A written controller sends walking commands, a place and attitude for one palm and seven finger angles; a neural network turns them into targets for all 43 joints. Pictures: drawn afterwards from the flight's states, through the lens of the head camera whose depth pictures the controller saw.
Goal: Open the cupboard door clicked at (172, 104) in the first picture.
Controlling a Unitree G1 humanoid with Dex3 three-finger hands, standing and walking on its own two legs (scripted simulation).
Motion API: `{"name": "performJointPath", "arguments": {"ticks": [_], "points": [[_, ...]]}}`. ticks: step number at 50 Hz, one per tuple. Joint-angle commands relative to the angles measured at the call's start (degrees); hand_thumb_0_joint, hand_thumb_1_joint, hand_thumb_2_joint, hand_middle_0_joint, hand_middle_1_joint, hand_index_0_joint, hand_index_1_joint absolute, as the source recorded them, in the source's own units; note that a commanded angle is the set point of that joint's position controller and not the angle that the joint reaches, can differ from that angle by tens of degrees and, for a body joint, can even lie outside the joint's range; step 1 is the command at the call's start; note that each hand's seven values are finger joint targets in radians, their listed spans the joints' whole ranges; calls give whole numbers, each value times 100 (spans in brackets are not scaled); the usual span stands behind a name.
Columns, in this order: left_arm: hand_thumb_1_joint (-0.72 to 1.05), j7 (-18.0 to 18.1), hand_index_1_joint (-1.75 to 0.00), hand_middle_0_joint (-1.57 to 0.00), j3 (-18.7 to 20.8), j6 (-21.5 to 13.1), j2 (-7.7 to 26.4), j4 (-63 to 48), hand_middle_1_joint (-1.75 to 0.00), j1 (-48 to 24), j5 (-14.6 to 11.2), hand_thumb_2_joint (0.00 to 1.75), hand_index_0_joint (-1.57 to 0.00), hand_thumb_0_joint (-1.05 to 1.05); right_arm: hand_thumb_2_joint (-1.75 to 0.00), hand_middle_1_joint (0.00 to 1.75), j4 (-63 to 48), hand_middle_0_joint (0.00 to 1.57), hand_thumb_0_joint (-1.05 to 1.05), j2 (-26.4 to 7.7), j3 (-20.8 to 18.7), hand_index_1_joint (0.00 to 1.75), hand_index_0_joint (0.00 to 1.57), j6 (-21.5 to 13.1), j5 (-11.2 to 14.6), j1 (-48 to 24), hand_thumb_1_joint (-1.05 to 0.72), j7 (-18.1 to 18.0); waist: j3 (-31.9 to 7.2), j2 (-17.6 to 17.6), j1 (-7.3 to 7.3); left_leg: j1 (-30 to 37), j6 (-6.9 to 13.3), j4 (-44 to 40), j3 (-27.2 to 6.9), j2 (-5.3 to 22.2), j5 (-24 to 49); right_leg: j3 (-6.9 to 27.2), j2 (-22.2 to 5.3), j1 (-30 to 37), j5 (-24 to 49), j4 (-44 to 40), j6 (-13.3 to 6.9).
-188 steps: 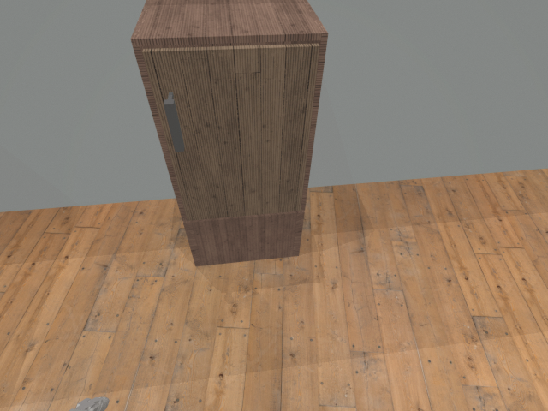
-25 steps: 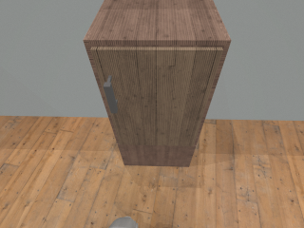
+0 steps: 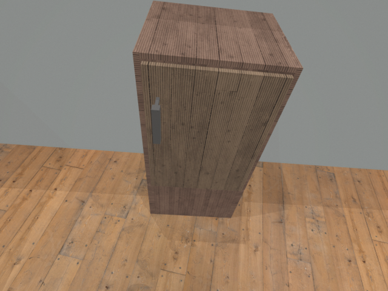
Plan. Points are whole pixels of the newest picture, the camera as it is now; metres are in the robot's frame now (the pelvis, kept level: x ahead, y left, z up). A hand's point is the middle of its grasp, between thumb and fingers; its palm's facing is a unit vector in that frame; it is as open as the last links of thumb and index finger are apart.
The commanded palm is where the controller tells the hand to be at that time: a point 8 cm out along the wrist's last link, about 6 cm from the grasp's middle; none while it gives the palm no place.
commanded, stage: come to a stop and stand still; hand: left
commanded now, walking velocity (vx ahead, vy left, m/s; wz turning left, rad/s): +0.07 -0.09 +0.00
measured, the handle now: (157, 120) +0.58 +0.15 -0.02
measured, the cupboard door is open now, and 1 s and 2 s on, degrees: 0 0 0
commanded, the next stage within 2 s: look again from close up in 1.02 s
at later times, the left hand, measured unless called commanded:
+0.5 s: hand out of the picture -0.06 +0.08 -0.16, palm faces +0.12 -0.97 -0.20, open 7.3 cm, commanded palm none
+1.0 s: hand out of the picture +0.02 +0.15 -0.18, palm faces +0.06 -0.98 -0.20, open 7.3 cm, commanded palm none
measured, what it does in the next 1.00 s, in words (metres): steps on the spot: right foot, then left foot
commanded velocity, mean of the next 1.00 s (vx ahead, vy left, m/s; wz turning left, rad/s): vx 0.03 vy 0.03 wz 0.00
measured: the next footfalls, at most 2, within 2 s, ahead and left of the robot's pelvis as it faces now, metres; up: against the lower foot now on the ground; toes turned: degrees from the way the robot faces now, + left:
right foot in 0.22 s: +0.01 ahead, -0.14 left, +0.00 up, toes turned -3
left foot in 0.72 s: +0.06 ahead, +0.08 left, +0.00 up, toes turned +6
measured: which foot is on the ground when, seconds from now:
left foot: down 0.00-0.22, up 0.24-0.70, down 0.72-1.00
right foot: up 0.00-0.20, down 0.22-1.00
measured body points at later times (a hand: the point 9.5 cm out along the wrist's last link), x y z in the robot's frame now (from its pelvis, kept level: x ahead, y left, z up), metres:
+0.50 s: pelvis -0.01 -0.07 +0.00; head -0.01 -0.10 +0.45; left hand -0.07 +0.13 -0.14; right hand -0.04 -0.29 -0.17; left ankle +0.01 +0.08 -0.68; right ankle -0.07 -0.15 -0.74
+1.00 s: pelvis +0.02 -0.03 -0.01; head +0.02 -0.03 +0.44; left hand +0.02 +0.20 -0.17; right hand +0.10 -0.24 -0.16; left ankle +0.02 +0.08 -0.74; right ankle -0.03 -0.14 -0.74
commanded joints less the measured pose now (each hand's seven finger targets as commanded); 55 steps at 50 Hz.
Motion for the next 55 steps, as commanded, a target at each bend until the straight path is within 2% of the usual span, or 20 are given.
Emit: {"name": "performJointPath", "arguments": {"ticks": [1, 4, 7, 9, 11, 12, 14, 16, 19, 24, 30, 32, 34, 36, 37, 38, 40, 43, 49, 55], "points": [[90, -37, -30, -20, -14, -52, 116, -320, -30, -67, -7, 90, -20, 0, -90, 30, 21, 20, 0, -1130, -302, 30, 20, -36, -45, 661, -90, -35, 27, 1177, -280, 750, 592, -1225, -1703, 1568, -138, -134, -142, -448, -302, -679, -37], [90, -49, -30, -20, -76, -73, 16, -277, -30, -69, -26, 90, -20, 0, -90, 30, 90, 20, 0, -1197, -337, 30, 20, -11, -77, 710, -90, 13, 61, 1330, -298, 337, 539, -1420, -1806, 1481, -1156, -287, -87, 88, -484, -1385, -151], [90, -48, -30, -20, -112, -162, -68, -70, -30, 411, -58, 90, -20, 0, -90, 30, 178, 20, 0, -1186, -350, 30, 20, 21, -88, 625, -90, 80, 70, 1376, -70, -212, 312, -1443, -1553, 1128, -1870, -649, 126, 977, -162, -2561, -281], [90, -15, -30, -20, -98, -239, 16, 174, -30, 993, -41, 90, -20, 0, -90, 30, 246, 20, 0, -954, -321, 30, 20, 51, -35, 608, -90, 120, 20, 895, 173, -836, -50, -975, -983, 654, -2254, -671, 27, 2022, 430, -3668, -321], [90, 86, -30, -20, -7, -311, 703, 110, -30, 976, 16, 90, -20, 0, -90, 30, 65, 20, 0, -344, -163, 30, 20, 62, 35, 450, -90, 183, 523, -1363, 286, -2023, -362, 1161, -100, -136, -1886, 1680, -1769, 1665, -2025, -5114, -884], [90, 116, -30, -20, -36, -296, 743, -84, -30, 673, -21, 90, -20, 0, -90, 30, -44, 20, 0, -601, -220, 30, 20, 116, -30, 221, -90, 213, 1009, -770, 248, -1899, -297, 1649, -402, 67, -1775, 1851, -2144, 648, -2390, -5363, -971], [90, 121, -30, -20, -49, -466, 513, -100, -30, 345, -57, 90, -20, 0, -90, 30, 185, 20, 0, -543, -223, 30, 20, 118, -69, 489, -90, 265, 1256, -812, 76, -1814, -258, 2165, -547, 147, -1024, 1616, -1786, 397, -1534, -5282, -940], [90, 105, -30, -20, -149, -550, 236, -76, -30, 391, -74, 90, -20, 0, -90, 30, 372, 20, 0, -484, -227, 30, 20, 86, -55, 919, -90, 311, 1251, -364, -61, -1783, -324, 2472, -442, 150, -524, 765, -1439, 666, -98, -4906, -841], [90, 117, -30, -20, -170, -605, 149, -34, -30, 689, -81, 90, -20, 0, -90, 30, 360, 20, 0, -481, -231, 30, 20, 100, -24, 1031, -90, 309, 1008, -408, 3, -1875, -443, 2756, -385, 102, -312, 288, -1367, 1128, 1656, -4545, -690], [90, 219, -30, -20, -138, -582, 110, 103, -30, 1127, -51, 90, -20, 0, -90, 30, 111, 20, 0, -536, -230, 30, 20, 190, 9, 598, -90, 243, 547, -522, 149, -1995, -532, 2914, -457, 132, -628, 362, -1614, 1793, 3956, -3855, -916], [90, 232, -30, -20, -167, -554, 84, 224, -30, 1225, 13, 90, -20, 0, -90, 30, -6, 20, 0, -359, -143, 30, 20, 92, 73, 30, -90, 221, 434, -739, 215, -1233, -441, 1731, -209, 53, -984, 338, -1476, 1736, 4729, -3482, -1086], [90, 232, -30, -20, -168, -538, 80, 256, -30, 1098, 19, 90, -20, 0, -90, 30, 37, 20, 0, -298, -121, 30, 20, 38, 93, 65, -90, 202, 397, -840, 147, -595, -381, 1023, -116, -34, -738, 230, -1321, 1497, 4805, -3268, -992], [90, 230, -30, -20, -187, -533, 65, 276, -30, 931, -42, 90, -20, 0, -90, 30, 204, 20, 0, -382, -113, 30, 20, -55, 76, 509, -90, 141, 129, -683, -109, 465, -297, -24, -55, -69, 531, 7, -956, 1244, 4698, -2662, -698], [90, 245, -30, -20, -245, -510, -264, 256, -30, 1164, -93, 90, -20, 0, -90, 30, 326, 20, 0, -877, -201, 30, 20, -178, 40, 906, -90, 58, -594, 437, -125, 1946, 234, 554, -871, 1025, 3744, -299, -457, 345, 2526, -2079, -340], [90, 271, -30, -20, -279, -470, -378, 254, -30, 1119, -71, 90, -20, 0, -90, 30, 334, 20, 0, -953, -213, 30, 20, -150, 76, 911, -90, 47, -525, 870, -82, 1840, 503, 383, -1066, 1428, 4222, -427, -315, 264, 289, -2028, -254], [90, 270, -30, -20, -278, -433, -402, 282, -30, 1105, -72, 90, -20, 0, -90, 30, 330, 20, 0, -931, -165, 30, 20, -135, 59, 716, -90, 24, -333, 1150, -15, 1577, 641, 158, -1117, 1507, 4324, -433, -307, 239, -491, -1854, -200], [90, 254, -30, -20, -282, -334, -280, 319, -30, 845, -84, 90, -20, 0, -90, 30, 346, 20, 0, -770, -97, 30, 20, -138, 64, 402, -90, -32, 129, 1408, 4, 944, 701, -259, -1197, 1433, 4233, -332, -365, 372, -672, -1573, -151], [90, 213, -30, -20, -266, -287, -197, 386, -30, 869, -78, 90, -20, 0, -90, 30, 272, 20, 0, -760, -78, 30, 20, -122, 70, 33, -90, -54, 174, 1060, 110, 740, 581, -226, -1005, 1287, 3840, -302, -431, 602, 46, -2102, -157], [90, 120, -30, -20, -234, -323, -10, 246, -30, 510, -14, 90, -20, 0, -90, 30, 277, 20, 0, -599, -167, 30, 20, -22, 58, 21, -90, 15, 348, -103, -16, 319, -4, -94, -674, 673, 990, -142, -512, 770, 1939, -3229, -291], [90, 110, -30, -20, -253, -409, 116, 145, -30, 200, -82, 90, -20, 0, -90, 30, 430, 20, 0, -544, -43, 30, 20, -84, 35, 129, -90, 84, 93, 271, -18, 465, -124, -331, -611, 596, 741, -105, -566, 1026, 1764, -3540, -336]]}}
